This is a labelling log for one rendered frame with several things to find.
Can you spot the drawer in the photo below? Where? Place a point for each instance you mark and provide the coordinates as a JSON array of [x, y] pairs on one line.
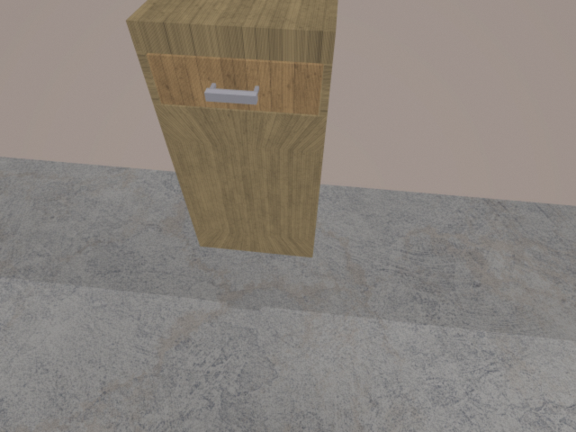
[[284, 86]]

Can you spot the cabinet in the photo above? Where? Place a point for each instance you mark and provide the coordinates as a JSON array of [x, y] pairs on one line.
[[250, 179]]

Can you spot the handle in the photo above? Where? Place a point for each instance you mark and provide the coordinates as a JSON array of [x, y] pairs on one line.
[[214, 94]]

